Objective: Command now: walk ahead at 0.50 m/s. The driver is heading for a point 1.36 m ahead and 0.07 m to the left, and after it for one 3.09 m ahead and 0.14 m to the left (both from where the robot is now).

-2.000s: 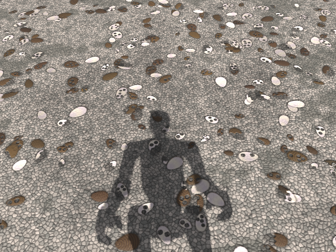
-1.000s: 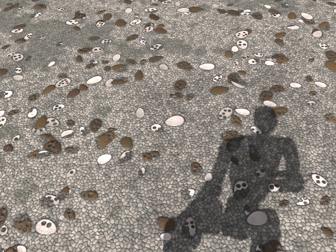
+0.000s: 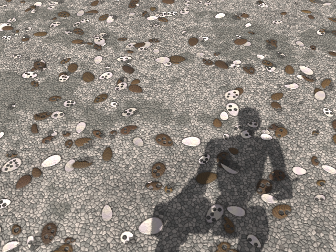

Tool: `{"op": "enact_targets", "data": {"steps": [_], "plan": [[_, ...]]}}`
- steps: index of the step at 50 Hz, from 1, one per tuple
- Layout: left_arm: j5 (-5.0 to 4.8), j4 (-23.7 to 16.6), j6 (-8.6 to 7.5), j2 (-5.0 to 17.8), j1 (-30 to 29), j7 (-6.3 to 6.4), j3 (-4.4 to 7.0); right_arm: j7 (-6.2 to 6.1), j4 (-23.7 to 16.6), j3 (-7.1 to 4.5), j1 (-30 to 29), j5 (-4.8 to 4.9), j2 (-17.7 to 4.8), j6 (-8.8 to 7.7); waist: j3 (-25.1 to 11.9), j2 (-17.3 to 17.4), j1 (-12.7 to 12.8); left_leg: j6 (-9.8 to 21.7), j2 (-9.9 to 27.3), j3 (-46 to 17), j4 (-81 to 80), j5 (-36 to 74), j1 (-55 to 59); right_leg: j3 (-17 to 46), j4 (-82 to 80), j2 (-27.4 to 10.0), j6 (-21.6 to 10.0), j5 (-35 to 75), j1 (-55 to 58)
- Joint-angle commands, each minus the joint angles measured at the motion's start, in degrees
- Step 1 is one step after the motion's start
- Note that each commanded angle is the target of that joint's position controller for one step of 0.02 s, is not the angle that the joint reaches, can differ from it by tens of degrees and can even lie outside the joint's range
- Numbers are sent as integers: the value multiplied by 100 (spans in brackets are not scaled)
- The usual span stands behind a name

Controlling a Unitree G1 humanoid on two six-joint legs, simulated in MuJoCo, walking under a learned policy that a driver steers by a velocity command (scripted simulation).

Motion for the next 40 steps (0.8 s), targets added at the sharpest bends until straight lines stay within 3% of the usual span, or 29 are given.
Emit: {"op": "enact_targets", "data": {"steps": [1, 4, 7, 9, 10, 11, 12, 13, 14, 15, 16, 17, 18, 21, 24, 27, 32, 35, 36, 37, 38, 39, 40], "plan": [[-57, -278, -61, 988, -97, 65, 219, 53, -388, -4, -461, 19, -177, -96, 191, -536, -19, -23, -129, 176, -867, 791, 281, 695, -672, -1410, -756, 1001, -226], [-86, -99, 18, 1040, 219, 70, 236, 140, -565, 13, -945, 64, -199, -136, 323, -547, 158, 39, -238, 215, -1331, 680, 181, 745, -477, -1613, -755, 970, 276], [-112, 10, 118, 1104, 292, 106, 273, 242, -694, -2, -1105, 77, -300, -189, 341, -641, 95, 240, -328, 210, -1647, 105, 166, 858, -119, -1879, -666, 1374, 832], [-119, 17, 173, 1188, 157, 135, 301, 260, -609, -70, -708, 67, -468, -215, 95, -771, -189, 415, -525, 377, -1797, -277, 856, 813, 362, -1881, -538, 2431, 981], [-123, 0, 204, 1170, 32, 148, 287, 236, -415, -170, -68, 46, -628, -222, -289, -744, -558, 558, -714, 562, -1969, -209, 1787, 605, 1092, -1668, -412, 3301, 869], [-68, -60, 210, 976, 38, 165, 206, 179, -137, -314, 906, 14, -949, -217, -989, -580, -949, 787, -487, 341, -1776, -10, 3333, 364, 2300, -1363, -222, 3124, 209], [18, -256, 122, 467, 507, 140, 33, 125, -28, -453, 1683, -101, -1546, -190, -1949, 510, -943, 1540, 995, -1826, -1709, -257, 5660, 62, 4512, -667, 158, 1054, -1872], [-40, -176, -9, 333, 638, 105, -26, 142, 63, -398, 1839, 9, -1326, -147, -2442, 1356, -931, 2073, 1572, -3837, -2640, -1178, 6369, 616, 5748, -53, 311, -2291, -3207], [-188, -269, -108, 914, 177, 59, 123, 139, 13, -273, 1529, 59, -965, -137, -1654, 814, -1007, 1788, 1374, -3327, -2833, -1779, 5842, 968, 6223, -440, 233, -2187, -3853], [-253, -408, -155, 959, -283, 42, 131, 119, -60, -219, 1153, 41, -784, -126, -1003, 499, -903, 1566, 1154, -2528, -2936, -1667, 5056, 794, 6110, -736, 165, -1686, -3969], [-184, -452, -149, 893, -504, 64, 132, 132, -90, -169, 794, -3, -642, -130, -521, 124, -720, 1461, 917, -1971, -3148, -1236, 4210, 663, 5731, -967, 187, -1231, -3784], [-104, -437, -94, 869, -500, 87, 171, 145, -123, -119, 561, -51, -469, -160, -306, 165, -528, 1379, 725, -1598, -3331, -829, 3637, 701, 5366, -1145, 210, -918, -3459], [-84, -395, -25, 763, -358, 87, 164, 156, -123, -108, 450, -80, -432, -178, -240, 252, -379, 1367, 621, -1375, -3509, -596, 3269, 710, 5223, -1213, 245, -733, -3138], [-42, -428, 117, 539, -380, 124, 128, 142, 12, -159, 518, -35, -591, -271, -93, 158, -241, 1483, 546, -844, -3838, 104, 2880, 639, 4700, -1277, 410, -325, -3091], [-2, -607, 107, 472, -935, 116, 106, 64, 161, -188, 741, -19, -705, -249, 59, 40, -372, 1392, 410, -408, -3935, 488, 3002, 586, 3683, -1264, 510, 624, -3352], [-28, -757, 49, 329, -1535, 48, 45, 16, 290, -193, 993, 24, -784, -209, 177, 41, -592, 1216, 237, -47, -3970, 433, 3061, 395, 2579, -1071, 483, 1453, -3094], [-94, -1060, -13, 380, -2280, -104, 22, -13, 588, -223, 1492, 86, -878, -78, 371, 55, -824, 1161, 597, -133, -3663, 393, 3940, 376, 1764, -891, 328, 1308, -3238], [-86, -1084, -49, 557, -2098, -173, 76, -53, 653, -269, 1431, 104, -974, 11, 219, 188, -595, 1011, 774, -183, -3178, 1267, 4382, 300, 1541, -741, 99, 663, -2830], [-73, -986, -57, 679, -1701, -164, 142, -64, 641, -279, 1313, 108, -1020, 39, -28, 245, -340, 927, 685, -82, -2710, 2176, 4385, 133, 1446, -565, -12, 547, -2203], [-54, -721, -53, 905, -863, -125, 276, -74, 623, -242, 1251, 92, -931, 72, -547, 153, 66, 783, 398, 145, -1743, 2795, 4149, -11, 1360, -410, -179, 655, -1028], [3, -497, -38, 1285, 176, -65, 402, -89, 495, -133, 1284, -9, -703, 67, -1386, -288, 431, 581, 85, 382, -137, 1702, 3081, 814, 1640, -1181, -513, 927, 747], [17, -366, -2, 1784, 587, -62, 517, -24, 414, 83, 2000, -25, 13, -62, -2146, -1782, 126, 169, -992, 441, 2024, -1656, 659, 3553, 1139, -2520, -1471, -262, 2831], [-49, -395, 10, 1223, 613, -67, 364, 14, 512, -10, 1730, 67, -436, -198, -2263, -1546, 331, 220, -943, -379, 2767, -3119, -76, 4427, 502, -2610, -1468, -960, 2899]]}}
